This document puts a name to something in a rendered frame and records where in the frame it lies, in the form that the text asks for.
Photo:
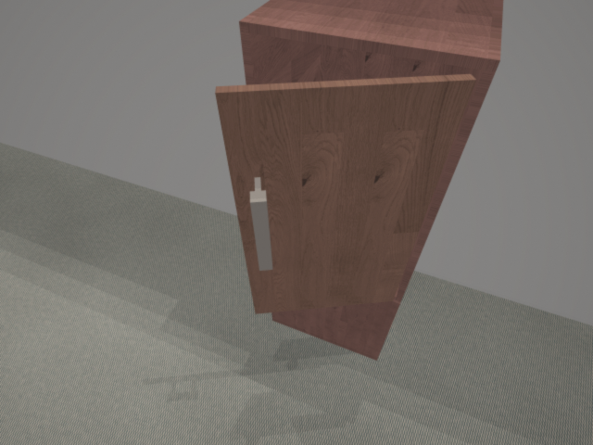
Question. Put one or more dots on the cupboard door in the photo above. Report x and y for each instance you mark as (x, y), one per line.
(349, 168)

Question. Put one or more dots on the handle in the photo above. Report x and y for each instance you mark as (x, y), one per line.
(260, 218)

